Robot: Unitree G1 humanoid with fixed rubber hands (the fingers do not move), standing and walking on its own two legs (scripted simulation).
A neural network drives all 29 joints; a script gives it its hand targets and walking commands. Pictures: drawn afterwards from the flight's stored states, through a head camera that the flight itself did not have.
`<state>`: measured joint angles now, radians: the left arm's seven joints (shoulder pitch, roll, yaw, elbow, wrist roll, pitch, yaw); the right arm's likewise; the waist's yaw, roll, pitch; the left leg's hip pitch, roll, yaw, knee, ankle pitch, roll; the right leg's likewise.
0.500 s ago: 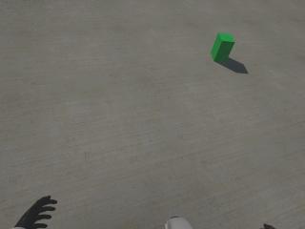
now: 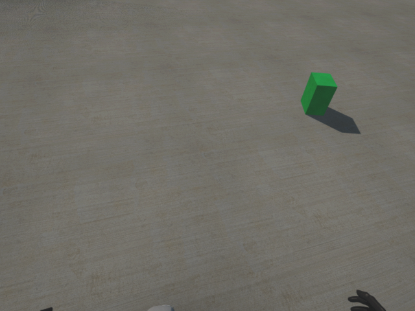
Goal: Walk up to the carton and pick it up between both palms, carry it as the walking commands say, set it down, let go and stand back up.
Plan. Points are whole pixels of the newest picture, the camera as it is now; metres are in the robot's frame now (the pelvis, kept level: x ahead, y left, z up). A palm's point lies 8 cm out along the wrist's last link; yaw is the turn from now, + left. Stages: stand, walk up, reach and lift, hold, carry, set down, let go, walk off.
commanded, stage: walk up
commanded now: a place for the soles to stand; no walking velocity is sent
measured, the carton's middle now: (317, 94) +1.92 -0.77 -0.63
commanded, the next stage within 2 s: none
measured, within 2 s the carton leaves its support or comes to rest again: neither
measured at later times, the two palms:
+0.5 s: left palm (166, 174) +0.48 +0.16 -0.08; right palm out of the picture +0.30 -0.48 -0.10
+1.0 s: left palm (198, 127) +0.70 +0.10 -0.09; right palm out of the picture +0.48 -0.52 -0.04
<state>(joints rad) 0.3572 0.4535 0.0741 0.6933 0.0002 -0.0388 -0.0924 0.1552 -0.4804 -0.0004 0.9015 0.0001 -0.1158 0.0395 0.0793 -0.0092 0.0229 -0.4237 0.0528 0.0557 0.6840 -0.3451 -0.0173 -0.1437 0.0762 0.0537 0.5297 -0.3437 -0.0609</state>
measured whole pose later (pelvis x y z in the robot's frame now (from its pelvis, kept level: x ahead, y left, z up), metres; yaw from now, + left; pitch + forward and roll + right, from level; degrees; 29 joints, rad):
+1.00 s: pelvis +0.51 -0.17 +0.01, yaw -10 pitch +1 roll -2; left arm 0.26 0.44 0.07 0.70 0.00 -0.05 -0.09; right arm 0.29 -0.49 0.00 0.89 0.00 -0.14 0.03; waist -0.08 -0.05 0.01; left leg -0.23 0.11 0.06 0.50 -0.28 0.01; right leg -0.58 -0.01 0.05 0.94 -0.32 -0.01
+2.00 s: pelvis +0.92 -0.45 -0.02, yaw -16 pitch -1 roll +1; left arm 0.18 0.44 0.09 0.70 0.00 -0.06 -0.08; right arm 0.35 -0.51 0.00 0.88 0.00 -0.10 0.03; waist -0.07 -0.03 0.04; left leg -0.20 0.15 0.03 0.73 -0.46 0.00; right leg -0.47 -0.03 0.03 0.66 -0.18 0.00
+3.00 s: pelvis +1.22 -0.62 -0.01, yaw -20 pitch -3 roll -1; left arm 0.32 0.43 0.08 0.70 0.00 -0.05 -0.06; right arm 0.31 -0.47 0.00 0.86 0.00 -0.08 0.03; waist 0.03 0.01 0.05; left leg -0.36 0.04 0.01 0.74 -0.38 0.01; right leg -0.24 0.00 0.02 0.62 -0.33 -0.01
